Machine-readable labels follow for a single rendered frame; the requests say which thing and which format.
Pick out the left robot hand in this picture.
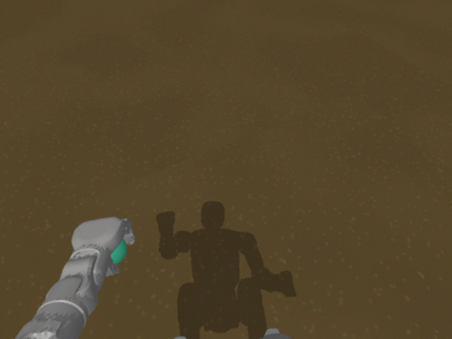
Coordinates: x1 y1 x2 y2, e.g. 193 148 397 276
71 217 135 276

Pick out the left robot arm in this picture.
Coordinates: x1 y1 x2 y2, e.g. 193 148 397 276
15 246 110 339

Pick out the ball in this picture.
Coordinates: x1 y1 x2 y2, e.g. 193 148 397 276
110 240 127 264

